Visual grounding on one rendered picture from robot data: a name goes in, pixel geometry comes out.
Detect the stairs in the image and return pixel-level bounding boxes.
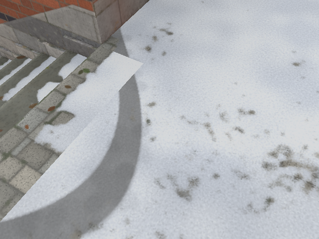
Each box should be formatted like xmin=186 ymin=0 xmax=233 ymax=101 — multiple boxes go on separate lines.
xmin=0 ymin=50 xmax=87 ymax=138

